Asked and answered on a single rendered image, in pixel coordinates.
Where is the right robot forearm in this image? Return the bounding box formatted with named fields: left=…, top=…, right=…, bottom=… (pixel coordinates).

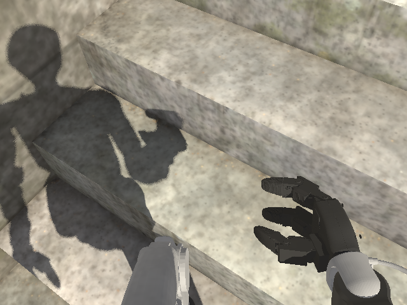
left=326, top=252, right=393, bottom=305

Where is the right robot hand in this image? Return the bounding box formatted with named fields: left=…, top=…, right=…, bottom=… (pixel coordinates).
left=254, top=176, right=362, bottom=273

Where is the left robot thigh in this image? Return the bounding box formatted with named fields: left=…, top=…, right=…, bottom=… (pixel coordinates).
left=121, top=241, right=190, bottom=305

